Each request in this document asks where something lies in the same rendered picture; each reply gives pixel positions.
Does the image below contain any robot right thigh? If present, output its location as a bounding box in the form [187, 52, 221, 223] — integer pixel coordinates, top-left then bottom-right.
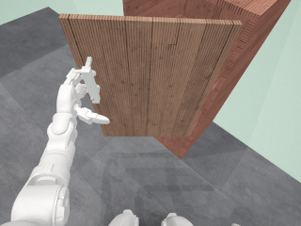
[161, 216, 194, 226]

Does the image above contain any left robot forearm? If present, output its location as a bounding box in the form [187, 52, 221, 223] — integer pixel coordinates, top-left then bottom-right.
[10, 112, 78, 221]

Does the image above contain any cupboard door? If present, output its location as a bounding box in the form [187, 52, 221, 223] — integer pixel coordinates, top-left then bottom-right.
[58, 13, 243, 137]

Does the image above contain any robot right shin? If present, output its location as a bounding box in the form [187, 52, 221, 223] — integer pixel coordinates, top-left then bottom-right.
[166, 213, 177, 218]

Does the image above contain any robot left hand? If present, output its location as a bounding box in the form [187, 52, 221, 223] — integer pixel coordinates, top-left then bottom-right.
[56, 68, 110, 124]

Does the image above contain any handle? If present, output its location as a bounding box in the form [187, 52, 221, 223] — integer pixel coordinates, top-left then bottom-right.
[81, 56, 101, 104]

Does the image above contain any left robot upper arm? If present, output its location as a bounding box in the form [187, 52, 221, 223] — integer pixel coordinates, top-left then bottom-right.
[0, 184, 70, 226]

